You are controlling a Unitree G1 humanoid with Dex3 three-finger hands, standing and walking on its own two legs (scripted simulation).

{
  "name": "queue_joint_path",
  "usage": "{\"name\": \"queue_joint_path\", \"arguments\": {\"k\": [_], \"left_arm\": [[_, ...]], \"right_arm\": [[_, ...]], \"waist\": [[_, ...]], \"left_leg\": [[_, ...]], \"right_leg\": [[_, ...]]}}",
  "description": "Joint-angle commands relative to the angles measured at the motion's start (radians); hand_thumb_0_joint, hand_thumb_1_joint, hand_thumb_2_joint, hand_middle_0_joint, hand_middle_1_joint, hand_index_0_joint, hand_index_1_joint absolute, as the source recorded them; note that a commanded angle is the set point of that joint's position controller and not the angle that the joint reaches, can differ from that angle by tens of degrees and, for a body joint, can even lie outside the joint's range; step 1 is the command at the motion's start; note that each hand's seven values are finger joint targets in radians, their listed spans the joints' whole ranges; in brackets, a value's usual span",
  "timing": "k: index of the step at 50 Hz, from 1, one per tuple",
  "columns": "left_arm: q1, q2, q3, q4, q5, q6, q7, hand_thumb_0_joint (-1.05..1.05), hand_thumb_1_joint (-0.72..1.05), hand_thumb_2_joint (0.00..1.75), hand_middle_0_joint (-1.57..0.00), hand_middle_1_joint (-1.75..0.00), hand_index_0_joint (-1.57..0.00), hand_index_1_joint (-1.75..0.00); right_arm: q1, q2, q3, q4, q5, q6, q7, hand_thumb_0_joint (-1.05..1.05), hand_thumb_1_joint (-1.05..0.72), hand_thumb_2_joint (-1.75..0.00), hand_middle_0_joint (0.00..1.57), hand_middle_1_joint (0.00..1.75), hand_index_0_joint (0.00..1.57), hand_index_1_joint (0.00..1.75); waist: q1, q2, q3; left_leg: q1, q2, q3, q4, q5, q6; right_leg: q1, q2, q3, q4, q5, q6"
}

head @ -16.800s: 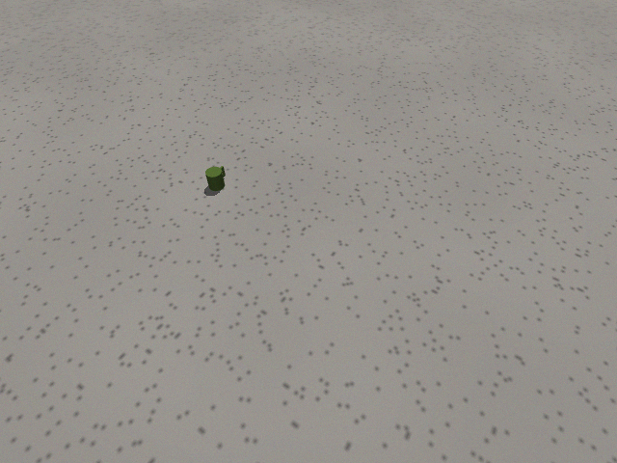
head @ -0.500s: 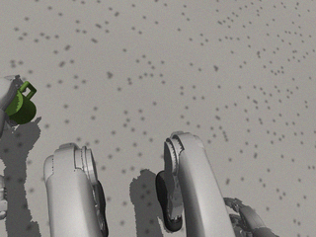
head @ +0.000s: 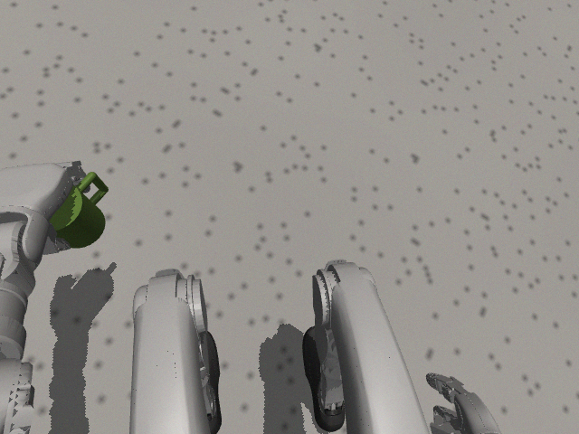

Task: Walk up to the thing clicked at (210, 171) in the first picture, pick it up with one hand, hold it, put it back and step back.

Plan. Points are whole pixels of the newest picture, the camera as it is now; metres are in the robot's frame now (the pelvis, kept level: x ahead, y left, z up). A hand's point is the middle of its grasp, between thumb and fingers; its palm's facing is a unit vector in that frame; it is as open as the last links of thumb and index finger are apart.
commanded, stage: lift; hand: left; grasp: from above
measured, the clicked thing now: (75, 207) +0.43 +0.31 -0.15
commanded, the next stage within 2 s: hold in 1.18 s
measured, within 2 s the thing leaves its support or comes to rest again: neither
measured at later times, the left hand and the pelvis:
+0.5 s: hand out of the picture +0.34 +0.29 +0.09, palm faces -0.42 -0.12 -0.90, open 10.5 cm; pelvis +0.02 +0.00 +0.17, yaw +4 degrees
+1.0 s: hand out of the picture +0.35 +0.27 +0.22, palm faces -0.45 -0.11 -0.89, open 10.4 cm; pelvis +0.06 +0.01 +0.30, yaw +5 degrees
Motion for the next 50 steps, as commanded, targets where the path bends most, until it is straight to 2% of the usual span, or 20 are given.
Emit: {"name": "queue_joint_path", "arguments": {"k": [1, 7, 9, 10, 11, 14, 15, 18, 19, 22, 27, 29, 34, 36, 37, 39, 41, 46, 47, 50], "left_arm": [[-0.254, 0.281, 0.075, -0.287, -0.043, 0.013, 0.029, 0.0, 0.44, 1.08, -0.87, -0.94, -0.86, -0.94], [-0.201, 0.25, 0.056, -0.404, -0.068, 0.051, 0.015, 0.0, 0.45, 1.04, -0.85, -0.96, -0.86, -0.96], [-0.166, 0.252, 0.061, -0.443, -0.072, 0.066, 0.013, 0.0, 0.44, 1.04, -0.84, -0.97, -0.85, -0.96], [-0.149, 0.239, 0.06, -0.46, -0.079, 0.074, 0.012, 0.0, 0.45, 1.05, -0.84, -0.98, -0.85, -0.97], [-0.124, 0.209, 0.034, -0.45, -0.086, 0.083, 0.007, 0.0, 0.45, 1.02, -0.84, -0.96, -0.85, -0.95], [-0.077, 0.186, 0.033, -0.492, -0.097, 0.108, 0.004, 0.0, 0.44, 1.02, -0.83, -0.97, -0.85, -0.96], [-0.061, 0.157, 0.012, -0.512, -0.099, 0.117, 0.004, 0.0, 0.45, 1.03, -0.85, -0.95, -0.85, -0.95], [-0.013, 0.145, 0.01, -0.532, -0.098, 0.147, 0.012, 0.0, 0.47, 1.02, -0.85, -0.97, -0.86, -0.96], [-0.002, 0.116, -0.013, -0.522, -0.094, 0.153, 0.012, 0.0, 0.47, 1.02, -0.84, -0.99, -0.86, -0.98], [-0.009, 0.119, -0.023, -0.503, -0.09, 0.159, 0.007, 0.0, 0.46, 1.02, -0.84, -0.98, -0.86, -0.97], [0.025, 0.055, -0.057, -0.429, -0.093, 0.154, 0.011, 0.0, 0.49, 1.01, -0.84, -1.02, -0.86, -0.99], [0.027, 0.028, -0.08, -0.424, -0.088, 0.154, 0.015, 0.0, 0.48, 1.01, -0.83, -1.02, -0.85, -0.99], [0.026, 0.011, -0.085, -0.351, -0.078, 0.152, 0.036, 0.0, 0.49, 0.98, -0.84, -1.01, -0.86, -0.98], [0.015, -0.007, -0.094, -0.318, -0.074, 0.154, 0.045, 0.0, 0.46, 1.0, -0.81, -1.03, -0.83, -1.0], [0.004, -0.022, -0.112, -0.316, -0.069, 0.155, 0.052, 0.0, 0.47, 0.99, -0.81, -1.03, -0.84, -1.0], [-0.007, -0.005, -0.098, -0.318, -0.065, 0.156, 0.065, 0.0, 0.47, 0.98, -0.81, -1.01, -0.84, -0.99], [-0.022, -0.029, -0.121, -0.309, -0.073, 0.161, 0.071, 0.0, 0.46, 1.02, -0.82, -1.01, -0.84, -0.99], [0.001, -0.023, -0.107, -0.28, -0.069, 0.174, 0.086, 0.0, 0.45, 1.04, -0.83, -0.99, -0.84, -0.98], [-0.012, -0.044, -0.123, -0.29, -0.07, 0.176, 0.085, 0.0, 0.45, 1.04, -0.83, -1.01, -0.84, -1.0], [-0.012, -0.044, -0.124, -0.277, -0.073, 0.182, 0.082, 0.0, 0.43, 1.02, -0.81, -1.0, -0.83, -0.98]], "right_arm": [[0.14, -0.208, -0.082, -0.071, 0.017, -0.008, -0.028, 0.0, -0.92, -0.91, 0.2, 0.3, 0.2, 0.3], [0.113, -0.196, -0.086, -0.092, 0.034, -0.005, -0.056, 0.0, -0.91, -0.9, 0.2, 0.3, 0.2, 0.3], [0.103, -0.191, -0.086, -0.1, 0.039, -0.004, -0.068, 0.0, -0.91, -0.9, 0.2, 0.3, 0.2, 0.3], [0.099, -0.191, -0.086, -0.102, 0.042, -0.003, -0.074, 0.0, -0.91, -0.9, 0.2, 0.3, 0.2, 0.3], [0.09, -0.183, -0.08, -0.106, 0.045, -0.004, -0.079, 0.0, -0.91, -0.9, 0.2, 0.3, 0.2, 0.3], [0.078, -0.183, -0.078, -0.107, 0.055, -0.005, -0.096, 0.0, -0.91, -0.9, 0.2, 0.3, 0.2, 0.3], [0.072, -0.177, -0.076, -0.107, 0.057, -0.007, -0.1, 0.0, -0.91, -0.9, 0.2, 0.3, 0.2, 0.3], [0.058, -0.17, -0.068, -0.112, 0.068, -0.008, -0.113, 0.0, -0.91, -0.9, 0.2, 0.3, 0.2, 0.3], [0.061, -0.161, -0.064, -0.104, 0.068, -0.009, -0.118, 0.0, -0.91, -0.9, 0.2, 0.3, 0.2, 0.3], [0.062, -0.149, -0.056, -0.091, 0.074, -0.018, -0.136, 0.0, -0.91, -0.9, 0.2, 0.3, 0.2, 0.3], [0.062, -0.137, -0.051, -0.085, 0.081, -0.043, -0.152, 0.0, -0.91, -0.9, 0.2, 0.3, 0.2, 0.3], [0.067, -0.133, -0.054, -0.084, 0.084, -0.051, -0.156, 0.0, -0.91, -0.9, 0.2, 0.3, 0.2, 0.3], [0.086, -0.13, -0.055, -0.067, 0.083, -0.07, -0.161, 0.0, -0.91, -0.9, 0.2, 0.3, 0.2, 0.3], [0.092, -0.135, -0.057, -0.062, 0.079, -0.076, -0.16, 0.0, -0.91, -0.9, 0.2, 0.3, 0.2, 0.3], [0.093, -0.13, -0.052, -0.06, 0.08, -0.077, -0.16, 0.0, -0.91, -0.9, 0.2, 0.3, 0.2, 0.3], [0.101, -0.133, -0.058, -0.06, 0.079, -0.079, -0.161, 0.0, -0.91, -0.9, 0.2, 0.3, 0.2, 0.3], [0.102, -0.128, -0.054, -0.06, 0.077, -0.08, -0.158, 0.0, -0.91, -0.9, 0.2, 0.3, 0.2, 0.3], [0.113, -0.137, -0.058, -0.057, 0.073, -0.076, -0.152, 0.0, -0.91, -0.9, 0.2, 0.3, 0.2, 0.3], [0.114, -0.133, -0.056, -0.053, 0.072, -0.075, -0.152, 0.0, -0.91, -0.9, 0.2, 0.3, 0.2, 0.3], [0.125, -0.135, -0.059, -0.053, 0.073, -0.07, -0.151, 0.0, -0.91, -0.9, 0.2, 0.3, 0.2, 0.3]], "waist": [[0.022, 0.188, -0.669], [0.02, 0.181, -0.676], [0.03, 0.183, -0.672], [0.032, 0.178, -0.676], [0.031, 0.174, -0.645], [0.033, 0.176, -0.607], [0.032, 0.187, -0.611], [0.035, 0.167, -0.586], [0.026, 0.152, -0.561], [0.01, 0.124, -0.483], [0.02, 0.088, -0.398], [0.018, 0.086, -0.396], [0.025, 0.062, -0.347], [0.026, 0.088, -0.33], [0.025, 0.074, -0.311], [0.031, 0.072, -0.322], [0.023, 0.059, -0.294], [0.037, 0.06, -0.293], [0.035, 0.071, -0.289], [0.034, 0.033, -0.287]], "left_leg": [[0.624, -0.033, 0.041, -0.337, 0.027, 0.013], [0.746, -0.032, 0.039, -0.442, 0.037, 0.012], [0.793, -0.032, 0.042, -0.489, 0.041, 0.011], [0.821, -0.033, 0.039, -0.519, 0.031, 0.011], [0.843, -0.029, 0.035, -0.547, 0.027, 0.009], [0.917, -0.026, 0.023, -0.643, 0.01, 0.007], [0.961, -0.025, 0.025, -0.668, 0.025, 0.004], [1.04, -0.029, 0.023, -0.75, 0.036, 0.001], [1.053, -0.031, 0.034, -0.763, 0.054, 0.002], [1.081, -0.038, 0.057, -0.819, 0.068, 0.007], [1.185, -0.04, 0.056, -0.947, 0.074, 0.002], [1.244, -0.042, 0.069, -0.987, 0.106, 0.0], [1.324, -0.049, 0.074, -1.088, 0.157, -0.003], [1.379, -0.044, 0.066, -1.139, 0.155, -0.009], [1.386, -0.05, 0.069, -1.155, 0.166, -0.007], [1.428, -0.052, 0.077, -1.188, 0.189, -0.007], [1.453, -0.057, 0.09, -1.217, 0.21, -0.005], [1.573, -0.052, 0.087, -1.301, 0.289, -0.013], [1.586, -0.053, 0.09, -1.31, 0.308, -0.014], [1.627, -0.056, 0.094, -1.338, 0.365, -0.011]], "right_leg": [[0.302, 0.035, -0.021, -0.348, 0.101, -0.056], [0.411, 0.034, -0.008, -0.451, 0.116, -0.051], [0.463, 0.032, -0.001, -0.492, 0.121, -0.049], [0.486, 0.03, 0.001, -0.514, 0.114, -0.047], [0.503, 0.032, 0.0, -0.532, 0.115, -0.047], [0.561, 0.028, 0.001, -0.592, 0.116, -0.043], [0.586, 0.027, 0.003, -0.614, 0.131, -0.043], [0.672, 0.026, 0.009, -0.689, 0.138, -0.043], [0.7, 0.026, 0.015, -0.721, 0.149, -0.042], [0.79, 0.025, 0.038, -0.813, 0.157, -0.04], [0.909, 0.025, 0.048, -0.933, 0.161, -0.042], [0.961, 0.027, 0.054, -0.989, 0.184, -0.043], [1.085, 0.027, 0.067, -1.089, 0.234, -0.042], [1.101, 0.028, 0.063, -1.116, 0.238, -0.042], [1.122, 0.03, 0.059, -1.135, 0.249, -0.042], [1.175, 0.031, 0.063, -1.177, 0.266, -0.041], [1.215, 0.028, 0.068, -1.223, 0.282, -0.038], [1.296, 0.022, 0.062, -1.285, 0.351, -0.035], [1.304, 0.022, 0.069, -1.296, 0.372, -0.036], [1.37, 0.02, 0.073, -1.337, 0.428, -0.03]]}}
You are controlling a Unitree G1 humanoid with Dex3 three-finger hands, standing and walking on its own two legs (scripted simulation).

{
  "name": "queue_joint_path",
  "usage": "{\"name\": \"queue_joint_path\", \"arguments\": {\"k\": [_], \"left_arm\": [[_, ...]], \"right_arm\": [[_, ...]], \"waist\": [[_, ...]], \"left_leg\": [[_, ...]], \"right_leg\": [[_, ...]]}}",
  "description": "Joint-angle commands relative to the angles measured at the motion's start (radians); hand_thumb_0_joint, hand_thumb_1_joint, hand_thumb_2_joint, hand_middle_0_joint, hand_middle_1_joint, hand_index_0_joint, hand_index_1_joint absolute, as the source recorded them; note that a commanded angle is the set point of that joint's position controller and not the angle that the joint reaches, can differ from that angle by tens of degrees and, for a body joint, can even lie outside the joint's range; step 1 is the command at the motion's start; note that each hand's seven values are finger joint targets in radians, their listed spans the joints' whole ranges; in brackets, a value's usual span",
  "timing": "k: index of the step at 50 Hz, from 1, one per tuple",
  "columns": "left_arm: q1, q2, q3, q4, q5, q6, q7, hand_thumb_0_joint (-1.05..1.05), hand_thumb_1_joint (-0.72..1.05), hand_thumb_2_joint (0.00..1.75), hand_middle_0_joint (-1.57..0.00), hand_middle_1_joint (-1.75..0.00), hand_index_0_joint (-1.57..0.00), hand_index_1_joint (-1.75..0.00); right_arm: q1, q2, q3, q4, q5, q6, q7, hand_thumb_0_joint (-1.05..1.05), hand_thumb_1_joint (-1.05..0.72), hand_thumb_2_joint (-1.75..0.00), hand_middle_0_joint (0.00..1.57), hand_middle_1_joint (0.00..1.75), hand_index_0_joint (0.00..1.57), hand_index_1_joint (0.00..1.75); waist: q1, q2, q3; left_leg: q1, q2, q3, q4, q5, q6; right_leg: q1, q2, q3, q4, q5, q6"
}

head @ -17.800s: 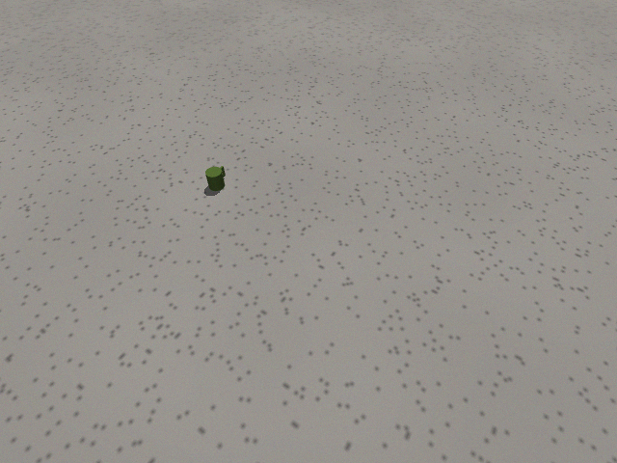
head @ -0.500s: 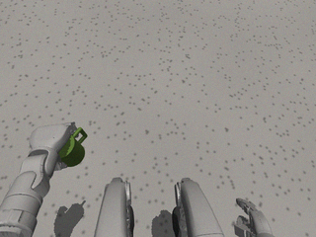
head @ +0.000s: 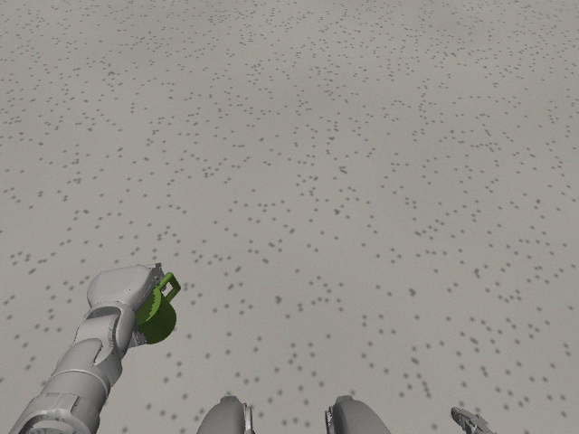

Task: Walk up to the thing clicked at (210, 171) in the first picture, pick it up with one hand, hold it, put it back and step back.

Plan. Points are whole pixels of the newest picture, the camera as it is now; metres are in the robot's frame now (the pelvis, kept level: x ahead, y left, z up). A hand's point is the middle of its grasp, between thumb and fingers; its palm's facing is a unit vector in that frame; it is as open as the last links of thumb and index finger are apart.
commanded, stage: lift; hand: left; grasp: from above
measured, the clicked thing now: (153, 304) +0.35 +0.22 -0.12
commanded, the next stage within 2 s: hold in 0.18 s
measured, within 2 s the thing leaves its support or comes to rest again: neither
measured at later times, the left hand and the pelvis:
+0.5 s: hand (133, 283) +0.34 +0.22 -0.03, palm faces -0.45 -0.07 -0.89, open 10.4 cm; pelvis +0.04 +0.00 +0.04, yaw +0 degrees
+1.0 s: hand (126, 280) +0.33 +0.22 +0.01, palm faces -0.45 -0.06 -0.89, open 10.4 cm; pelvis +0.03 +0.00 +0.06, yaw -1 degrees
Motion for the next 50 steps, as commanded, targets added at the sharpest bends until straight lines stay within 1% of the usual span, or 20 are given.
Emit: {"name": "queue_joint_path", "arguments": {"k": [1, 3, 9, 11, 12, 16, 18, 22, 25, 28, 30, 32, 36, 40, 41, 43, 44, 46, 47, 50], "left_arm": [[-0.318, 0.235, 0.093, -0.192, -0.007, 0.006, 0.047, 0.0, 0.43, 1.03, -0.81, -1.01, -0.83, -0.99], [-0.303, 0.194, 0.067, -0.168, -0.009, 0.013, 0.046, 0.0, 0.43, 1.06, -0.82, -1.01, -0.83, -1.0], [-0.305, 0.2, 0.068, -0.176, -0.01, 0.005, 0.034, 0.0, 0.45, 1.06, -0.83, -1.02, -0.84, -1.0], [-0.308, 0.173, 0.052, -0.175, -0.011, 0.005, 0.032, 0.0, 0.46, 1.06, -0.83, -1.02, -0.85, -1.0], [-0.309, 0.189, 0.065, -0.179, -0.011, 0.004, 0.034, 0.0, 0.47, 1.06, -0.83, -1.03, -0.85, -1.01], [-0.325, 0.195, 0.065, -0.184, -0.003, 0.007, 0.042, 0.0, 0.44, 1.04, -0.81, -1.0, -0.83, -0.98], [-0.321, 0.19, 0.059, -0.177, 0.001, 0.007, 0.036, 0.0, 0.44, 1.02, -0.82, -0.97, -0.84, -0.95], [-0.308, 0.192, 0.064, -0.195, -0.003, 0.006, 0.022, 0.0, 0.43, 1.02, -0.82, -0.96, -0.83, -0.95], [-0.309, 0.171, 0.045, -0.189, 0.002, 0.005, 0.009, 0.0, 0.41, 1.02, -0.8, -0.97, -0.82, -0.95], [-0.302, 0.188, 0.061, -0.202, 0.002, 0.006, 0.007, 0.0, 0.42, 1.01, -0.8, -0.96, -0.82, -0.94], [-0.311, 0.17, 0.041, -0.219, 0.0, 0.006, -0.006, 0.0, 0.42, 1.01, -0.81, -0.94, -0.82, -0.93], [-0.294, 0.188, 0.058, -0.228, 0.002, 0.005, -0.017, 0.0, 0.41, 1.01, -0.8, -0.95, -0.82, -0.93], [-0.287, 0.183, 0.053, -0.239, 0.002, 0.004, -0.034, 0.0, 0.41, 1.01, -0.81, -0.92, -0.82, -0.91], [-0.311, 0.2, 0.062, -0.292, 0.004, 0.002, -0.046, 0.0, 0.43, 1.02, -0.8, -0.97, -0.82, -0.95], [-0.298, 0.18, 0.048, -0.281, 0.007, 0.004, -0.051, 0.0, 0.44, 1.01, -0.82, -0.96, -0.83, -0.94], [-0.294, 0.194, 0.062, -0.288, 0.0, 0.004, -0.055, 0.0, 0.45, 1.01, -0.81, -0.97, -0.83, -0.95], [-0.287, 0.177, 0.049, -0.285, -0.001, 0.004, -0.059, 0.0, 0.45, 1.01, -0.81, -0.98, -0.83, -0.96], [-0.299, 0.185, 0.054, -0.304, 0.001, 0.002, -0.069, 0.0, 0.42, 1.02, -0.79, -0.99, -0.81, -0.96], [-0.296, 0.191, 0.052, -0.301, 0.0, 0.002, -0.072, 0.0, 0.43, 1.03, -0.8, -0.99, -0.82, -0.97], [-0.274, 0.171, 0.044, -0.297, -0.005, 0.002, -0.084, 0.0, 0.44, 1.03, -0.81, -0.97, -0.83, -0.96]], "right_arm": [[0.023, -0.151, -0.052, -0.092, -0.005, -0.025, -0.009, 0.0, -0.91, -0.9, 0.2, 0.3, 0.2, 0.3], [0.023, -0.142, -0.048, -0.095, -0.004, -0.021, -0.007, 0.0, -0.91, -0.9, 0.2, 0.3, 0.2, 0.3], [0.015, -0.149, -0.06, -0.099, -0.001, -0.014, -0.004, 0.0, -0.9, -0.9, 0.2, 0.3, 0.2, 0.3], [0.018, -0.142, -0.057, -0.097, -0.001, -0.012, -0.004, 0.0, -0.9, -0.9, 0.2, 0.3, 0.2, 0.3], [0.018, -0.147, -0.06, -0.097, -0.001, -0.011, -0.003, 0.0, -0.9, -0.9, 0.2, 0.3, 0.2, 0.3], [0.013, -0.15, -0.064, -0.095, 0.0, -0.002, -0.002, 0.0, -0.9, -0.9, 0.2, 0.3, 0.2, 0.3], [0.013, -0.154, -0.066, -0.096, 0.003, 0.003, -0.001, 0.0, -0.9, -0.9, 0.2, 0.3, 0.2, 0.3], [0.005, -0.152, -0.069, -0.095, 0.003, 0.008, 0.0, 0.0, -0.9, -0.9, 0.2, 0.3, 0.2, 0.3], [-0.006, -0.152, -0.072, -0.099, 0.004, 0.013, 0.003, 0.0, -0.9, -0.9, 0.2, 0.3, 0.2, 0.3], [-0.008, -0.154, -0.075, -0.107, 0.003, 0.018, 0.006, 0.0, -0.9, -0.9, 0.2, 0.3, 0.2, 0.3], [-0.013, -0.15, -0.073, -0.115, 0.006, 0.021, 0.008, 0.0, -0.9, -0.9, 0.2, 0.3, 0.2, 0.3], [-0.012, -0.157, -0.079, -0.119, 0.008, 0.027, 0.009, 0.0, -0.9, -0.9, 0.2, 0.3, 0.2, 0.3], [-0.027, -0.152, -0.074, -0.138, 0.01, 0.036, 0.009, 0.0, -0.9, -0.9, 0.2, 0.3, 0.2, 0.3], [-0.038, -0.153, -0.073, -0.149, 0.011, 0.044, 0.008, 0.0, -0.9, -0.9, 0.2, 0.3, 0.2, 0.3], [-0.042, -0.149, -0.074, -0.154, 0.012, 0.045, 0.008, 0.0, -0.9, -0.9, 0.2, 0.3, 0.2, 0.3], [-0.046, -0.155, -0.074, -0.157, 0.014, 0.049, 0.007, 0.0, -0.9, -0.9, 0.2, 0.3, 0.2, 0.3], [-0.05, -0.152, -0.071, -0.162, 0.015, 0.049, 0.007, 0.0, -0.9, -0.9, 0.2, 0.3, 0.2, 0.3], [-0.05, -0.153, -0.072, -0.166, 0.015, 0.051, 0.007, 0.0, -0.9, -0.9, 0.2, 0.3, 0.2, 0.3], [-0.063, -0.154, -0.07, -0.164, 0.016, 0.053, 0.006, 0.0, -0.9, -0.9, 0.2, 0.3, 0.2, 0.3], [-0.073, -0.147, -0.065, -0.178, 0.019, 0.055, 0.005, 0.0, -0.9, -0.9, 0.2, 0.3, 0.2, 0.3]], "waist": [[0.01, 0.031, -0.321], [0.001, 0.008, -0.29], [0.013, 0.025, -0.279], [0.005, -0.005, -0.269], [0.011, 0.001, -0.277], [0.013, 0.006, -0.27], [0.007, -0.005, -0.258], [0.018, -0.014, -0.264], [0.02, -0.002, -0.253], [0.025, -0.005, -0.259], [0.023, -0.017, -0.252], [0.03, -0.005, -0.257], [0.035, -0.019, -0.223], [0.042, 0.005, -0.238], [0.04, -0.009, -0.224], [0.042, -0.009, -0.207], [0.038, -0.012, -0.2], [0.037, -0.006, -0.211], [0.047, -0.012, -0.203], [0.046, -0.038, -0.18]], "left_leg": [[0.36, -0.045, -0.023, -0.212, 0.185, -0.005], [0.363, -0.048, -0.019, -0.235, 0.188, -0.001], [0.448, -0.052, -0.008, -0.302, 0.231, -0.007], [0.456, -0.05, -0.007, -0.309, 0.268, -0.002], [0.472, -0.053, -0.006, -0.317, 0.279, -0.005], [0.51, -0.053, 0.0, -0.342, 0.316, -0.004], [0.526, -0.054, 0.003, -0.357, 0.328, -0.004], [0.555, -0.057, 0.004, -0.374, 0.383, -0.004], [0.582, -0.055, 0.009, -0.382, 0.413, -0.001], [0.585, -0.061, 0.015, -0.393, 0.424, -0.001], [0.592, -0.059, 0.015, -0.396, 0.446, 0.005], [0.609, -0.059, 0.018, -0.404, 0.457, 0.005], [0.61, -0.058, 0.016, -0.43, 0.428, 0.005], [0.628, -0.06, 0.021, -0.446, 0.436, 0.004], [0.631, -0.058, 0.022, -0.448, 0.433, 0.009], [0.632, -0.057, 0.021, -0.47, 0.4, 0.005], [0.634, -0.057, 0.021, -0.475, 0.39, 0.007], [0.646, -0.055, 0.022, -0.483, 0.389, 0.006], [0.651, -0.053, 0.018, -0.492, 0.39, 0.004], [0.642, -0.059, 0.026, -0.498, 0.373, 0.013]], "right_leg": [[0.151, 0.038, 0.001, -0.223, 0.207, -0.029], [0.178, 0.036, 0.008, -0.257, 0.22, -0.026], [0.239, 0.032, 0.007, -0.318, 0.248, -0.027], [0.266, 0.033, 0.011, -0.331, 0.289, -0.022], [0.281, 0.032, 0.01, -0.338, 0.294, -0.022], [0.307, 0.032, 0.011, -0.365, 0.331, -0.021], [0.318, 0.032, 0.01, -0.376, 0.34, -0.021], [0.37, 0.032, 0.011, -0.391, 0.389, -0.019], [0.362, 0.035, 0.013, -0.403, 0.41, -0.019], [0.405, 0.03, 0.014, -0.413, 0.43, -0.017], [0.41, 0.033, 0.017, -0.418, 0.456, -0.014], [0.417, 0.031, 0.017, -0.425, 0.459, -0.016], [0.433, 0.032, 0.014, -0.447, 0.434, -0.017], [0.455, 0.029, 0.018, -0.458, 0.442, -0.019], [0.448, 0.032, 0.019, -0.461, 0.446, -0.017], [0.459, 0.031, 0.015, -0.476, 0.411, -0.021], [0.452, 0.031, 0.018, -0.476, 0.403, -0.022], [0.459, 0.032, 0.018, -0.483, 0.395, -0.024], [0.463, 0.033, 0.012, -0.486, 0.39, -0.024], [0.469, 0.027, 0.02, -0.502, 0.392, -0.018]]}}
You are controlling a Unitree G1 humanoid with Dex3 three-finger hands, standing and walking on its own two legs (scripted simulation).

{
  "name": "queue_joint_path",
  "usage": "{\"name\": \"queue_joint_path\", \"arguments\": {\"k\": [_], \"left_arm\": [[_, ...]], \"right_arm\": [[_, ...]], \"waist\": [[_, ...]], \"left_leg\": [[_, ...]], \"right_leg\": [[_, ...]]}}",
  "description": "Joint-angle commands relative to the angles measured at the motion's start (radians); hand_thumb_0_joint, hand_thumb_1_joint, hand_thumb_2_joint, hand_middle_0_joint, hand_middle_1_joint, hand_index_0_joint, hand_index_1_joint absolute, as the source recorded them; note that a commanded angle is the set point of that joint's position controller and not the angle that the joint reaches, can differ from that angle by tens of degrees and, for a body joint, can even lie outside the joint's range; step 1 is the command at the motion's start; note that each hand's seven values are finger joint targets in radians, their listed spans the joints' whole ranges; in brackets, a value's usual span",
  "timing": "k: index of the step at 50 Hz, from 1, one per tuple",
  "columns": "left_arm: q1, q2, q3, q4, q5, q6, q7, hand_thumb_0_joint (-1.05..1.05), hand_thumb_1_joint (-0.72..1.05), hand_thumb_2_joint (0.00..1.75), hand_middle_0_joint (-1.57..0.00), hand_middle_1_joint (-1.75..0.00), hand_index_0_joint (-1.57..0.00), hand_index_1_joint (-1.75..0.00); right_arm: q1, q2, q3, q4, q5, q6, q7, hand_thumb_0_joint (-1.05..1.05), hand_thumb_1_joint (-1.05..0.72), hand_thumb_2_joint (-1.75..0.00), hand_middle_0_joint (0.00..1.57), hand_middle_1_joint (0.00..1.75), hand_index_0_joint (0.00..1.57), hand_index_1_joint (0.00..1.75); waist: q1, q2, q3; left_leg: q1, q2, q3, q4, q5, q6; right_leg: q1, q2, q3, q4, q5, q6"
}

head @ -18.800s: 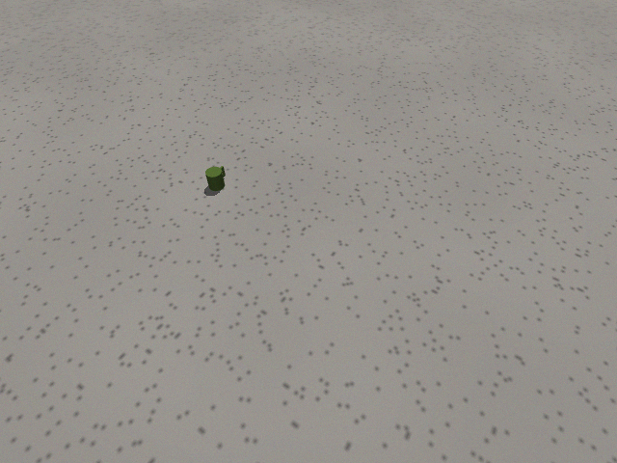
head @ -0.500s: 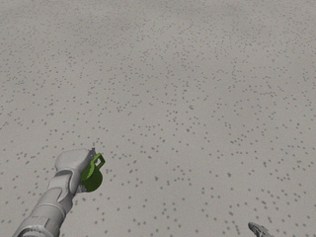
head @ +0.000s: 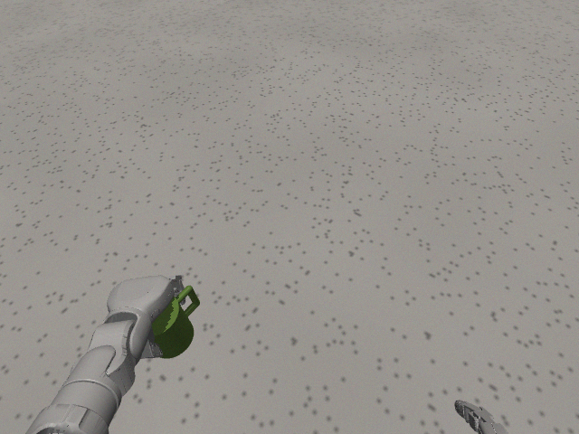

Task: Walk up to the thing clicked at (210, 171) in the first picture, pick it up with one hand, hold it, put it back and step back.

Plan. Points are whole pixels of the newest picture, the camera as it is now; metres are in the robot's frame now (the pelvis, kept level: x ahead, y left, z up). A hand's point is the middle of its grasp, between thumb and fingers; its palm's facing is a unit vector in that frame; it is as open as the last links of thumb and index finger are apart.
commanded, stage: hold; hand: left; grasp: from above
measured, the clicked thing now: (171, 317) +0.32 +0.21 -0.09
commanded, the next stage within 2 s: crouch in 1.18 s
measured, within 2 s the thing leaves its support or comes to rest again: neither
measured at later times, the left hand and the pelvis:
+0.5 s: hand (148, 333) +0.28 +0.22 -0.03, palm faces -0.45 -0.06 -0.89, open 10.4 cm; pelvis -0.01 +0.00 +0.01, yaw +0 degrees
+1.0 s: hand (148, 331) +0.28 +0.22 -0.03, palm faces -0.45 -0.06 -0.89, open 10.4 cm; pelvis -0.01 +0.00 +0.01, yaw +0 degrees
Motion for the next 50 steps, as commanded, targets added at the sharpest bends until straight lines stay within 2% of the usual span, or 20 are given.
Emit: {"name": "queue_joint_path", "arguments": {"k": [1, 6, 8, 12, 14, 16, 21, 26, 28, 31, 34, 35, 38, 40, 42, 44, 47, 48, 49, 50], "left_arm": [[-0.338, 0.21, 0.09, -0.211, -0.007, -0.004, 0.03, 0.0, 0.42, 1.05, -0.8, -0.99, -0.81, -0.97], [-0.34, 0.224, 0.1, -0.231, -0.007, -0.012, 0.026, 0.0, 0.43, 1.03, -0.79, -1.0, -0.82, -0.98], [-0.352, 0.228, 0.102, -0.254, -0.01, -0.015, 0.024, 0.0, 0.43, 1.03, -0.8, -0.98, -0.82, -0.96], [-0.333, 0.218, 0.096, -0.24, -0.011, -0.017, 0.017, 0.0, 0.43, 1.02, -0.8, -0.98, -0.82, -0.96], [-0.343, 0.239, 0.111, -0.25, -0.011, -0.019, 0.019, 0.0, 0.41, 1.01, -0.78, -1.0, -0.8, -0.97], [-0.346, 0.224, 0.097, -0.259, -0.013, -0.019, 0.015, 0.0, 0.41, 1.02, -0.79, -0.98, -0.81, -0.96], [-0.329, 0.22, 0.098, -0.268, -0.019, -0.017, 0.007, 0.0, 0.42, 1.01, -0.78, -1.0, -0.8, -0.97], [-0.32, 0.23, 0.104, -0.288, -0.02, -0.013, -0.006, 0.0, 0.38, 1.01, -0.77, -0.97, -0.79, -0.95], [-0.336, 0.227, 0.092, -0.295, -0.023, -0.015, -0.015, 0.0, 0.4, 1.02, -0.78, -0.97, -0.8, -0.95], [-0.342, 0.238, 0.105, -0.292, -0.024, -0.019, -0.023, 0.0, 0.36, 1.02, -0.76, -0.98, -0.77, -0.96], [-0.316, 0.223, 0.098, -0.305, -0.03, -0.019, -0.025, 0.0, 0.38, 1.02, -0.76, -0.97, -0.78, -0.95], [-0.279, 0.218, 0.102, -0.262, -0.027, -0.017, -0.028, 0.0, 0.37, 1.01, -0.76, -0.98, -0.78, -0.96], [-0.334, 0.227, 0.093, -0.315, -0.018, -0.021, -0.033, 0.0, 0.35, 0.99, -0.76, -0.95, -0.77, -0.94], [-0.348, 0.254, 0.118, -0.334, -0.024, -0.022, -0.027, 0.0, 0.36, 1.01, -0.76, -0.96, -0.78, -0.95], [-0.316, 0.222, 0.102, -0.302, -0.024, -0.02, -0.026, 0.0, 0.36, 1.04, -0.77, -0.97, -0.78, -0.96], [-0.304, 0.235, 0.114, -0.303, -0.019, -0.02, -0.021, 0.0, 0.38, 1.03, -0.77, -0.97, -0.78, -0.96], [-0.327, 0.228, 0.098, -0.327, -0.015, -0.022, -0.025, 0.0, 0.38, 1.03, -0.78, -0.96, -0.79, -0.95], [-0.321, 0.241, 0.114, -0.329, -0.015, -0.02, -0.023, 0.0, 0.38, 1.03, -0.78, -0.97, -0.8, -0.96], [-0.277, 0.229, 0.115, -0.302, -0.015, -0.015, -0.02, 0.0, 0.37, 1.05, -0.79, -0.96, -0.79, -0.96], [-0.289, 0.217, 0.101, -0.329, -0.019, -0.016, -0.021, 0.0, 0.38, 1.04, -0.79, -0.95, -0.79, -0.95]], "right_arm": [[-0.045, -0.143, -0.041, -0.129, -0.001, -0.031, -0.012, 0.0, -0.9, -0.9, 0.2, 0.3, 0.2, 0.3], [-0.066, -0.14, -0.033, -0.142, 0.002, -0.03, -0.014, 0.0, -0.9, -0.9, 0.2, 0.3, 0.2, 0.3], [-0.072, -0.139, -0.033, -0.144, 0.002, -0.03, -0.015, 0.0, -0.9, -0.9, 0.2, 0.3, 0.2, 0.3], [-0.085, -0.135, -0.028, -0.143, 0.004, -0.032, -0.019, 0.0, -0.9, -0.9, 0.2, 0.3, 0.2, 0.3], [-0.092, -0.136, -0.029, -0.144, 0.004, -0.032, -0.02, 0.0, -0.9, -0.9, 0.2, 0.3, 0.2, 0.3], [-0.101, -0.131, -0.026, -0.144, 0.005, -0.031, -0.022, 0.0, -0.91, -0.9, 0.2, 0.3, 0.2, 0.3], [-0.107, -0.134, -0.024, -0.145, 0.007, -0.033, -0.024, 0.0, -0.9, -0.9, 0.2, 0.3, 0.2, 0.3], [-0.12, -0.131, -0.022, -0.152, 0.012, -0.031, -0.029, 0.0, -0.91, -0.9, 0.2, 0.3, 0.2, 0.3], [-0.126, -0.128, -0.017, -0.151, 0.012, -0.031, -0.029, 0.0, -0.91, -0.9, 0.2, 0.3, 0.2, 0.3], [-0.13, -0.128, -0.017, -0.152, 0.014, -0.029, -0.033, 0.0, -0.91, -0.9, 0.2, 0.3, 0.2, 0.3], [-0.138, -0.126, -0.015, -0.158, 0.014, -0.031, -0.032, 0.0, -0.91, -0.9, 0.2, 0.3, 0.2, 0.3], [-0.137, -0.125, -0.014, -0.158, 0.014, -0.03, -0.031, 0.0, -0.91, -0.9, 0.2, 0.3, 0.2, 0.3], [-0.137, -0.123, -0.017, -0.155, 0.015, -0.026, -0.034, 0.0, -0.91, -0.9, 0.2, 0.3, 0.2, 0.3], [-0.137, -0.122, -0.015, -0.156, 0.015, -0.026, -0.035, 0.0, -0.91, -0.9, 0.2, 0.3, 0.2, 0.3], [-0.14, -0.117, -0.012, -0.156, 0.016, -0.024, -0.035, 0.0, -0.91, -0.9, 0.2, 0.3, 0.2, 0.3], [-0.137, -0.12, -0.016, -0.149, 0.016, -0.022, -0.036, 0.0, -0.91, -0.9, 0.2, 0.3, 0.2, 0.3], [-0.143, -0.12, -0.017, -0.15, 0.016, -0.021, -0.035, 0.0, -0.91, -0.9, 0.2, 0.3, 0.2, 0.3], [-0.14, -0.12, -0.019, -0.148, 0.016, -0.02, -0.036, 0.0, -0.91, -0.9, 0.2, 0.3, 0.2, 0.3], [-0.136, -0.119, -0.02, -0.146, 0.016, -0.019, -0.034, 0.0, -0.91, -0.9, 0.2, 0.3, 0.2, 0.3], [-0.139, -0.118, -0.019, -0.148, 0.015, -0.018, -0.033, 0.0, -0.91, -0.9, 0.2, 0.3, 0.2, 0.3]], "waist": [[-0.005, -0.039, -0.237], [0.004, -0.033, -0.216], [0.004, -0.002, -0.229], [0.007, -0.047, -0.214], [0.009, -0.018, -0.219], [0.008, -0.024, -0.215], [0.012, -0.028, -0.205], [0.018, -0.035, -0.201], [0.016, -0.026, -0.204], [0.018, -0.031, -0.189], [0.026, -0.022, -0.192], [0.022, -0.043, -0.166], [0.018, -0.038, -0.213], [0.026, -0.032, -0.217], [0.022, -0.04, -0.197], [0.025, -0.024, -0.205], [0.021, -0.025, -0.212], [0.026, -0.028, -0.222], [0.025, -0.046, -0.218], [0.025, -0.03, -0.222]], "left_leg": [[0.184, -0.038, -0.016, -0.075, 0.235, 0.017], [0.187, -0.039, -0.016, -0.1, 0.178, 0.014], [0.204, -0.039, -0.013, -0.108, 0.171, 0.013], [0.205, -0.039, -0.016, -0.115, 0.174, 0.018], [0.212, -0.041, -0.012, -0.12, 0.17, 0.016], [0.221, -0.041, -0.011, -0.124, 0.165, 0.016], [0.224, -0.038, -0.012, -0.141, 0.146, 0.014], [0.233, -0.039, -0.011, -0.148, 0.174, 0.016], [0.24, -0.037, -0.012, -0.153, 0.173, 0.016], [0.242, -0.038, -0.011, -0.159, 0.167, 0.016], [0.248, -0.036, -0.015, -0.168, 0.159, 0.012], [0.234, -0.036, -0.014, -0.17, 0.154, 0.015], [0.264, -0.041, -0.011, -0.158, 0.214, 0.018], [0.262, -0.045, -0.009, -0.159, 0.218, 0.019], [0.254, -0.046, -0.008, -0.161, 0.205, 0.019], [0.262, -0.042, -0.008, -0.163, 0.209, 0.016], [0.277, -0.042, -0.011, -0.162, 0.229, 0.015], [0.276, -0.044, -0.011, -0.159, 0.238, 0.017], [0.271, -0.045, -0.01, -0.156, 0.249, 0.019], [0.276, -0.044, -0.01, -0.156, 0.256, 0.018]], "right_leg": [[0.039, 0.043, -0.009, -0.104, 0.253, -0.017], [0.041, 0.041, -0.01, -0.129, 0.187, -0.021], [0.036, 0.039, -0.005, -0.132, 0.182, -0.024], [0.049, 0.038, -0.007, -0.143, 0.186, -0.018], [0.052, 0.036, -0.006, -0.149, 0.177, -0.02], [0.049, 0.036, -0.005, -0.156, 0.173, -0.019], [0.058, 0.039, -0.006, -0.167, 0.149, -0.021], [0.07, 0.038, -0.006, -0.173, 0.176, -0.02], [0.077, 0.038, -0.006, -0.173, 0.175, -0.022], [0.068, 0.038, -0.005, -0.183, 0.166, -0.02], [0.077, 0.04, -0.009, -0.185, 0.151, -0.025], [0.074, 0.039, -0.009, -0.187, 0.149, -0.024], [0.09, 0.036, -0.005, -0.18, 0.215, -0.018], [0.103, 0.032, -0.003, -0.186, 0.225, -0.015], [0.091, 0.032, -0.004, -0.192, 0.209, -0.015], [0.092, 0.036, -0.007, -0.186, 0.207, -0.021], [0.092, 0.035, -0.009, -0.185, 0.227, -0.019], [0.103, 0.034, -0.008, -0.187, 0.238, -0.017], [0.112, 0.033, -0.008, -0.184, 0.254, -0.015], [0.113, 0.033, -0.009, -0.182, 0.261, -0.017]]}}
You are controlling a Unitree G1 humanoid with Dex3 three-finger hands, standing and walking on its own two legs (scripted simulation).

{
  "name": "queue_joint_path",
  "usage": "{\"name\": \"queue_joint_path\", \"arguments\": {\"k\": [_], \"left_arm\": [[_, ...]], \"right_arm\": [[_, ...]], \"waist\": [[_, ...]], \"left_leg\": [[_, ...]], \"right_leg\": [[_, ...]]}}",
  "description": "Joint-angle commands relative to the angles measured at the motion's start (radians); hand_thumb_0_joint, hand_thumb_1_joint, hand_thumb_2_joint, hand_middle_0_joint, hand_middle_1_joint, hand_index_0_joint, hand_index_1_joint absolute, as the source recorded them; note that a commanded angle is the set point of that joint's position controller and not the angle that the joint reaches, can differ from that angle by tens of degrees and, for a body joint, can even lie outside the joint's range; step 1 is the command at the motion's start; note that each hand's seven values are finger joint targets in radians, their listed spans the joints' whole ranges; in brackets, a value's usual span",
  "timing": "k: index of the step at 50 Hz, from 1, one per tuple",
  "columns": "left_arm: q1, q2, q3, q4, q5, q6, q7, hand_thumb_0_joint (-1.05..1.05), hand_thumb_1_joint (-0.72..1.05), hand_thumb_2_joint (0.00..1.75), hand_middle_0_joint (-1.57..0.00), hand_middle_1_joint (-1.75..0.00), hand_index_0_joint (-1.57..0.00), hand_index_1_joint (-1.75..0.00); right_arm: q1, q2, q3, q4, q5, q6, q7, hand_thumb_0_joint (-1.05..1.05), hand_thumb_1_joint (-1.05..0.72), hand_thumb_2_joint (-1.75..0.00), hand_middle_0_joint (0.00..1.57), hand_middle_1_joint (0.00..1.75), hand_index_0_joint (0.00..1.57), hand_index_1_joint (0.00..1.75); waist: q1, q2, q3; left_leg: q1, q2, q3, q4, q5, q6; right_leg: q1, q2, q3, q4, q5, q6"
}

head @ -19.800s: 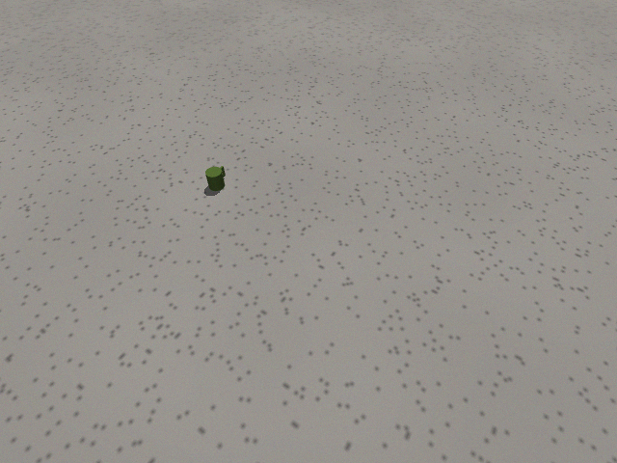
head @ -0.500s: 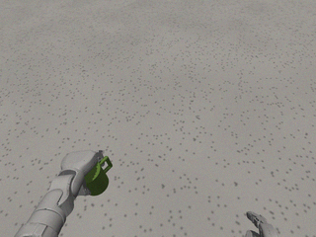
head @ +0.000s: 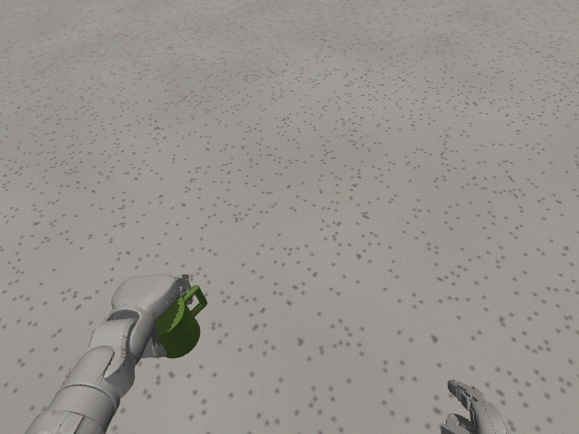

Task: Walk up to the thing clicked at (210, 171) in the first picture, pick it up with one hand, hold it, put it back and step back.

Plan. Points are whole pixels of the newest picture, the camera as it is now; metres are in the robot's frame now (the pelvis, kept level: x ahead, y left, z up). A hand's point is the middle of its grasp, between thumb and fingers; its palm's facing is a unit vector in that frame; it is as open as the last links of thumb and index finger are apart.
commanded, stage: hold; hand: left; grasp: from above
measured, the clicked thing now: (177, 317) +0.32 +0.21 -0.07
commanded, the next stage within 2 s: crouch in 0.18 s
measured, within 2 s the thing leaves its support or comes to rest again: neither
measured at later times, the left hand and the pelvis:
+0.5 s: hand (156, 325) +0.29 +0.23 -0.05, palm faces -0.45 -0.06 -0.89, open 10.4 cm; pelvis +0.01 +0.00 +0.00, yaw +0 degrees
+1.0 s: hand (184, 351) +0.33 +0.25 -0.26, palm faces -0.41 +0.03 -0.91, open 10.4 cm; pelvis -0.04 +0.01 -0.15, yaw +0 degrees
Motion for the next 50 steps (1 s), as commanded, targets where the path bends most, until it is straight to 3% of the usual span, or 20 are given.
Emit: {"name": "queue_joint_path", "arguments": {"k": [1, 3, 5, 8, 10, 13, 14, 15, 19, 22, 26, 27, 30, 32, 37, 40, 43, 44, 46, 50], "left_arm": [[-0.37, 0.214, 0.11, -0.233, -0.004, 0.001, 0.051, 0.0, 0.39, 1.06, -0.8, -0.95, -0.8, -0.95], [-0.381, 0.226, 0.114, -0.196, -0.002, 0.002, 0.053, 0.0, 0.37, 1.02, -0.79, -0.94, -0.8, -0.94], [-0.354, 0.233, 0.127, -0.201, -0.004, 0.0, 0.054, 0.0, 0.39, 1.04, -0.8, -0.97, -0.81, -0.96], [-0.343, 0.21, 0.105, -0.191, -0.007, -0.004, 0.045, 0.0, 0.39, 1.04, -0.79, -0.96, -0.81, -0.95], [-0.358, 0.236, 0.127, -0.198, -0.004, -0.009, 0.043, 0.0, 0.37, 1.04, -0.78, -0.96, -0.79, -0.95], [-0.369, 0.227, 0.116, -0.227, -0.001, -0.015, 0.043, 0.0, 0.35, 1.05, -0.76, -0.96, -0.77, -0.96], [-0.358, 0.226, 0.121, -0.21, -0.005, -0.012, 0.046, 0.0, 0.41, 0.97, -0.74, -1.04, -0.79, -1.0], [-0.339, 0.226, 0.127, -0.201, -0.007, -0.011, 0.051, 0.0, 0.33, 0.93, -0.66, -1.0, -0.71, -0.96], [-0.299, 0.193, 0.104, -0.153, 0.003, -0.016, 0.062, 0.0, 0.31, 0.93, -0.67, -0.97, -0.71, -0.94], [-0.294, 0.188, 0.106, -0.123, 0.021, -0.027, 0.091, 0.0, 0.28, 0.96, -0.67, -0.96, -0.69, -0.93], [-0.314, 0.191, 0.129, -0.015, 0.05, -0.043, 0.175, 0.0, 0.28, 0.96, -0.67, -0.96, -0.7, -0.93], [-0.334, 0.172, 0.11, 0.021, 0.06, -0.045, 0.194, 0.0, 0.29, 0.97, -0.68, -0.96, -0.7, -0.94], [-0.397, 0.192, 0.119, 0.096, 0.085, -0.056, 0.252, 0.0, 0.34, 0.99, -0.7, -1.01, -0.73, -0.98], [-0.473, 0.179, 0.11, 0.135, 0.104, -0.07, 0.29, 0.0, 0.36, 1.0, -0.73, -0.99, -0.76, -0.97], [-0.516, 0.174, 0.126, 0.269, 0.159, -0.1, 0.383, 0.0, 0.4, 1.0, -0.75, -1.03, -0.78, -0.99], [-0.546, 0.221, 0.164, 0.311, 0.182, -0.104, 0.429, 0.0, 0.42, 1.02, -0.77, -1.03, -0.8, -1.0], [-0.611, 0.249, 0.183, 0.336, 0.185, -0.096, 0.461, 0.0, 0.43, 1.04, -0.77, -1.05, -0.81, -1.02], [-0.61, 0.231, 0.181, 0.359, 0.178, -0.094, 0.467, 0.0, 0.42, 1.02, -0.77, -1.02, -0.8, -0.99], [-0.637, 0.265, 0.202, 0.356, 0.172, -0.086, 0.478, 0.0, 0.4, 1.01, -0.75, -1.02, -0.78, -0.99], [-0.668, 0.314, 0.232, 0.362, 0.168, -0.079, 0.476, 0.0, 0.38, 1.02, -0.75, -1.0, -0.77, -0.97]], "right_arm": [[-0.075, -0.125, -0.042, -0.13, -0.006, -0.035, -0.008, 0.0, -0.91, -0.9, 0.2, 0.3, 0.2, 0.3], [-0.071, -0.127, -0.041, -0.124, -0.004, -0.033, -0.01, 0.0, -0.91, -0.9, 0.2, 0.3, 0.2, 0.3], [-0.072, -0.127, -0.042, -0.129, -0.002, -0.032, -0.009, 0.0, -0.91, -0.9, 0.2, 0.3, 0.2, 0.3], [-0.079, -0.127, -0.04, -0.136, -0.005, -0.032, -0.008, 0.0, -0.91, -0.9, 0.2, 0.3, 0.2, 0.3], [-0.071, -0.128, -0.044, -0.133, -0.002, -0.03, -0.009, 0.0, -0.91, -0.9, 0.2, 0.3, 0.2, 0.3], [-0.064, -0.127, -0.046, -0.136, -0.003, -0.029, -0.01, 0.0, -0.91, -0.9, 0.2, 0.3, 0.2, 0.3], [-0.065, -0.128, -0.046, -0.134, -0.002, -0.03, -0.01, 0.0, -0.93, -0.91, 0.2, 0.3, 0.2, 0.3], [-0.068, -0.128, -0.045, -0.134, -0.004, -0.03, -0.009, 0.0, -0.89, -0.9, 0.2, 0.3, 0.2, 0.3], [-0.062, -0.126, -0.046, -0.133, -0.004, -0.027, -0.009, 0.0, -0.89, -0.9, 0.2, 0.3, 0.2, 0.3], [-0.046, -0.129, -0.05, -0.127, -0.006, -0.023, -0.005, 0.0, -0.88, -0.9, 0.2, 0.3, 0.2, 0.3], [-0.021, -0.134, -0.056, -0.102, -0.021, -0.014, 0.004, 0.0, -0.88, -0.9, 0.2, 0.3, 0.2, 0.3], [-0.013, -0.135, -0.057, -0.095, -0.026, -0.013, 0.007, 0.0, -0.88, -0.9, 0.2, 0.3, 0.2, 0.3], [0.017, -0.145, -0.064, -0.068, -0.04, -0.011, 0.018, 0.0, -0.89, -0.9, 0.2, 0.3, 0.2, 0.3], [0.041, -0.152, -0.073, -0.051, -0.051, -0.017, 0.026, 0.0, -0.89, -0.9, 0.2, 0.3, 0.2, 0.3], [0.097, -0.162, -0.089, -0.052, -0.072, -0.04, 0.043, 0.0, -0.89, -0.9, 0.2, 0.3, 0.2, 0.3], [0.104, -0.171, -0.096, -0.055, -0.081, -0.052, 0.044, 0.0, -0.89, -0.9, 0.2, 0.3, 0.2, 0.3], [0.112, -0.173, -0.097, -0.041, -0.09, -0.067, 0.038, 0.0, -0.9, -0.9, 0.2, 0.3, 0.2, 0.3], [0.123, -0.179, -0.1, -0.036, -0.096, -0.074, 0.036, 0.0, -0.89, -0.9, 0.2, 0.3, 0.2, 0.3], [0.123, -0.179, -0.101, -0.028, -0.1, -0.084, 0.03, 0.0, -0.89, -0.9, 0.2, 0.3, 0.2, 0.3], [0.123, -0.182, -0.104, -0.013, -0.112, -0.097, 0.023, 0.0, -0.89, -0.9, 0.2, 0.3, 0.2, 0.3]], "waist": [[-0.01, -0.025, -0.279], [-0.014, -0.047, -0.26], [0.003, -0.031, -0.265], [-0.001, -0.043, -0.24], [-0.001, -0.015, -0.26], [0.0, -0.01, -0.279], [0.0, -0.017, -0.282], [0.007, -0.024, -0.264], [-0.01, -0.065, -0.231], [-0.015, -0.065, -0.222], [-0.031, -0.074, -0.204], [-0.043, -0.084, -0.2], [-0.054, -0.065, -0.244], [-0.081, -0.054, -0.288], [-0.088, -0.015, -0.41], [-0.081, 0.027, -0.486], [-0.093, 0.038, -0.556], [-0.102, 0.037, -0.561], [-0.091, 0.068, -0.626], [-0.101, 0.058, -0.701]], "left_leg": [[0.176, -0.039, -0.007, -0.029, 0.192, 0.024], [0.17, -0.036, -0.009, -0.032, 0.191, 0.025], [0.165, -0.04, -0.008, -0.034, 0.19, 0.022], [0.163, -0.034, -0.014, -0.046, 0.162, 0.02], [0.163, -0.036, -0.01, -0.043, 0.176, 0.021], [0.181, -0.035, -0.012, -0.037, 0.202, 0.019], [0.183, -0.033, -0.013, -0.039, 0.208, 0.019], [0.176, -0.032, -0.014, -0.043, 0.205, 0.017], [0.149, -0.039, -0.008, -0.034, 0.183, 0.025], [0.133, -0.039, -0.009, -0.025, 0.178, 0.021], [0.078, -0.041, -0.012, 0.022, 0.153, 0.016], [0.058, -0.039, -0.017, 0.041, 0.144, 0.015], [-0.009, -0.037, -0.021, 0.131, 0.118, 0.009], [-0.08, -0.038, -0.021, 0.227, 0.088, 0.008], [-0.319, -0.032, -0.027, 0.471, 0.034, 0.01], [-0.434, -0.031, -0.038, 0.581, -0.008, 0.01], [-0.566, -0.029, -0.044, 0.684, -0.058, 0.02], [-0.603, -0.025, -0.053, 0.712, -0.088, 0.017], [-0.65, -0.021, -0.062, 0.763, -0.127, 0.017], [-0.767, -0.015, -0.074, 0.865, -0.178, 0.022]], "right_leg": [[0.009, 0.035, -0.006, -0.08, 0.216, -0.011], [0.004, 0.037, -0.009, -0.083, 0.215, -0.009], [0.018, 0.034, -0.008, -0.085, 0.209, -0.012], [0.01, 0.039, -0.015, -0.092, 0.169, -0.018], [0.011, 0.037, -0.01, -0.087, 0.191, -0.017], [0.015, 0.039, -0.014, -0.081, 0.21, -0.019], [0.017, 0.041, -0.015, -0.08, 0.214, -0.019], [0.021, 0.042, -0.019, -0.084, 0.206, -0.021], [0.0, 0.035, -0.012, -0.088, 0.203, -0.012], [-0.021, 0.035, -0.014, -0.073, 0.194, -0.017], [-0.085, 0.031, -0.015, -0.034, 0.169, -0.018], [-0.117, 0.032, -0.017, -0.015, 0.161, -0.018], [-0.206, 0.032, -0.019, 0.059, 0.134, -0.021], [-0.297, 0.03, -0.015, 0.138, 0.115, -0.02], [-0.53, 0.032, -0.021, 0.371, 0.054, -0.03], [-0.66, 0.039, -0.036, 0.494, 0.006, -0.037], [-0.767, 0.042, -0.041, 0.595, -0.027, -0.04], [-0.825, 0.043, -0.05, 0.636, -0.062, -0.044], [-0.893, 0.045, -0.057, 0.702, -0.096, -0.048], [-0.985, 0.045, -0.063, 0.802, -0.137, -0.047]]}}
